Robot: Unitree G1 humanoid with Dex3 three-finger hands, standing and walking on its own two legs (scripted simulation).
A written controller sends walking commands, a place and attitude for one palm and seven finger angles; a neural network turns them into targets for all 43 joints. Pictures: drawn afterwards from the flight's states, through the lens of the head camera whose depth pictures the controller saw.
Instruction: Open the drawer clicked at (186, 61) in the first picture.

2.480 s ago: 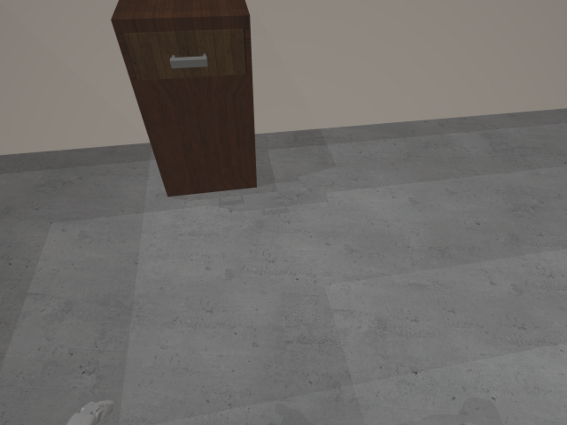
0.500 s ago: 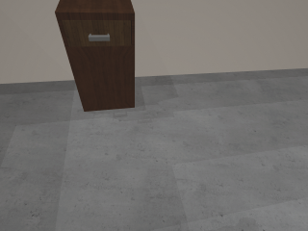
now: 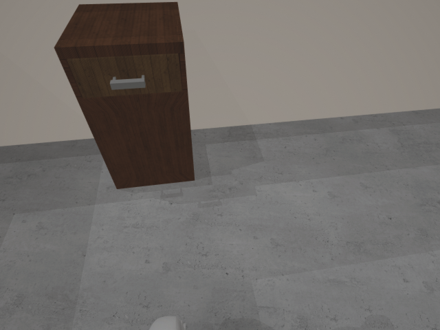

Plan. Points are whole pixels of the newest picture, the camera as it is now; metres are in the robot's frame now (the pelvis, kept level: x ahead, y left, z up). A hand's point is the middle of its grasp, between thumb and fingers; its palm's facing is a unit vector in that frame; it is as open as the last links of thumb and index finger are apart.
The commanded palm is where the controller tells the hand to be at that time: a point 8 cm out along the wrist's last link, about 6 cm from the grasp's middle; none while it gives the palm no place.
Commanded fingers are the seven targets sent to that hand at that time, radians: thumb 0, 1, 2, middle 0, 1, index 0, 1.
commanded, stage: walk to a spot facing it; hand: left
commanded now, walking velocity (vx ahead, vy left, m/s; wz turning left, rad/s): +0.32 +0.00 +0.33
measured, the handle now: (128, 80) +0.97 +0.37 -0.07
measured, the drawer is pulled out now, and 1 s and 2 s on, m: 0.00 0.00 0.00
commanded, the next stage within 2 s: take the last steps up to it in 0.14 s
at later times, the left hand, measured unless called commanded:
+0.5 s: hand (108, 324) +0.17 +0.24 -0.17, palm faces +0.15 -0.97 -0.17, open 7.4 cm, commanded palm none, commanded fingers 0.00 0.90 0.90 -0.20 -0.30 -0.20 -0.30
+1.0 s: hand (144, 276) +0.27 +0.18 -0.15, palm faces +0.25 -0.95 -0.20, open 7.3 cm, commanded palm none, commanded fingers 0.00 0.90 0.90 -0.20 -0.30 -0.20 -0.30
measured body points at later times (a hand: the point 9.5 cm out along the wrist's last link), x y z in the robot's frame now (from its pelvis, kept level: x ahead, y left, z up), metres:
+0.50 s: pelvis +0.18 +0.06 +0.01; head +0.20 +0.08 +0.46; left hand +0.17 +0.29 -0.16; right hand +0.25 -0.17 -0.14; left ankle +0.21 +0.15 -0.73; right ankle +0.21 -0.07 -0.67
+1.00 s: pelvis +0.33 +0.03 +0.02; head +0.34 +0.01 +0.46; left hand +0.26 +0.23 -0.14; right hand +0.40 -0.20 -0.15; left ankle +0.36 +0.18 -0.66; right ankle +0.32 -0.07 -0.73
